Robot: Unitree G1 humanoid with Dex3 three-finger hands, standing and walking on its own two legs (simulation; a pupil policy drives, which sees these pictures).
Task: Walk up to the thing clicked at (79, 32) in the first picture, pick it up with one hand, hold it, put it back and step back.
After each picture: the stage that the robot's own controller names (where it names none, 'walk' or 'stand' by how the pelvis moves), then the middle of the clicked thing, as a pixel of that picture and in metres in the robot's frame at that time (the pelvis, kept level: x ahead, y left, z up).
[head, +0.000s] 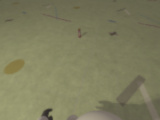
stand; (79, 33) +2.10 +0.33 -0.65
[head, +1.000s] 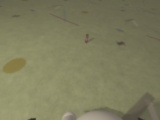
walk; (86, 38) +1.98 +0.11 -0.63
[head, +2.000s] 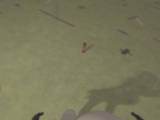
walk; (84, 47) +1.37 +0.08 -0.64
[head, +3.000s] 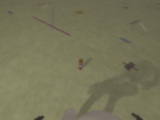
walk; (80, 64) +0.93 +0.12 -0.64
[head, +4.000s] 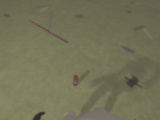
walk; (75, 80) +0.62 +0.14 -0.65
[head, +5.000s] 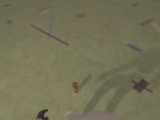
stand; (75, 87) +0.48 +0.19 -0.63
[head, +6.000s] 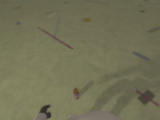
stand; (76, 94) +0.43 +0.17 -0.64
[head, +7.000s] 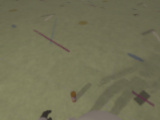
stand; (73, 97) +0.41 +0.19 -0.66
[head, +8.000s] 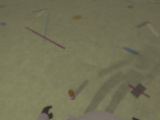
stand; (71, 95) +0.39 +0.22 -0.65
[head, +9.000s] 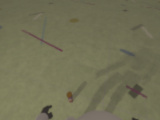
stand; (70, 97) +0.38 +0.23 -0.65
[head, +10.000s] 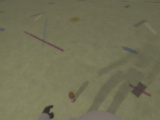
stand; (72, 97) +0.37 +0.23 -0.66
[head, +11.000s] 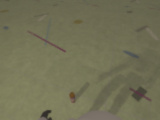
stand; (72, 97) +0.39 +0.20 -0.66
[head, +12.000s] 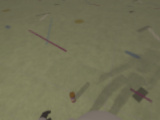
stand; (72, 97) +0.39 +0.20 -0.66
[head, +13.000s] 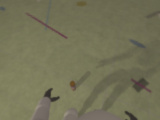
go down; (73, 86) +0.42 +0.18 -0.63
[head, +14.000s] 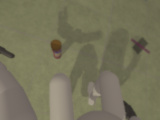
go down; (56, 51) +0.50 +0.20 -0.23
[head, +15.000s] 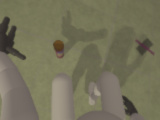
close in; (59, 50) +0.51 +0.19 -0.25
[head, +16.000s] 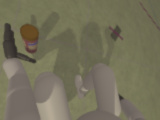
close in; (30, 42) +0.49 +0.25 -0.17
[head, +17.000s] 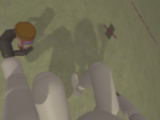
lift; (25, 40) +0.48 +0.25 -0.18
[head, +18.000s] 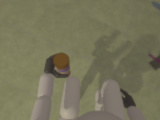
lift; (63, 68) +0.34 +0.19 -0.02
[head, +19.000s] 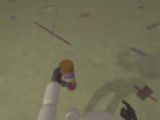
hold; (69, 77) +0.30 +0.14 +0.06
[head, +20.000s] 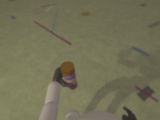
hold; (70, 77) +0.30 +0.14 +0.04
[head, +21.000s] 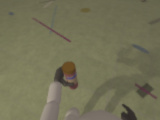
hold; (71, 77) +0.30 +0.14 +0.03
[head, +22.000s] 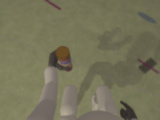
crouch; (66, 61) +0.41 +0.15 -0.03
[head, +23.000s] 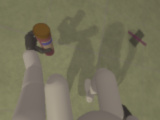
lower; (46, 43) +0.50 +0.20 -0.10
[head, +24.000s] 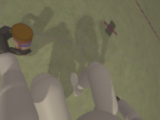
lower; (22, 43) +0.47 +0.24 -0.19
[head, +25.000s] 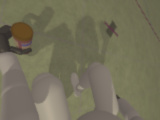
lower; (23, 42) +0.47 +0.25 -0.18
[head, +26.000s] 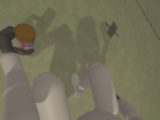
lower; (26, 43) +0.47 +0.24 -0.18
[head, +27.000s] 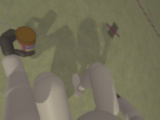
rest; (27, 45) +0.46 +0.24 -0.18
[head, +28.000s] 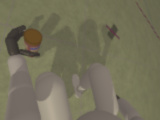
open; (32, 46) +0.46 +0.22 -0.19
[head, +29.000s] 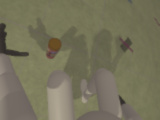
stand; (52, 50) +0.46 +0.20 -0.21
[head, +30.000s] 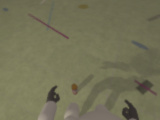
stand; (74, 89) +0.40 +0.14 -0.56
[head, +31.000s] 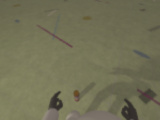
stand; (76, 96) +0.39 +0.14 -0.60
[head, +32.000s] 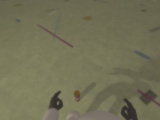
stand; (77, 96) +0.39 +0.13 -0.60
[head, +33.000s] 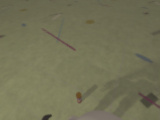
stand; (79, 98) +0.40 +0.14 -0.65
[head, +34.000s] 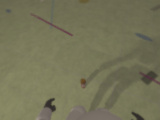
walk; (83, 83) +0.45 +0.08 -0.63
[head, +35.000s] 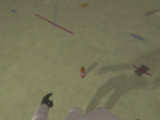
walk; (82, 72) +0.66 +0.10 -0.63
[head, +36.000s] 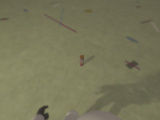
stand; (81, 60) +1.01 +0.13 -0.64
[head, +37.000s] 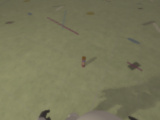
stand; (83, 62) +1.02 +0.13 -0.65
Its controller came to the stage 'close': yes
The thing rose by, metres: 0.68
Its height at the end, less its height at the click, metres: +0.00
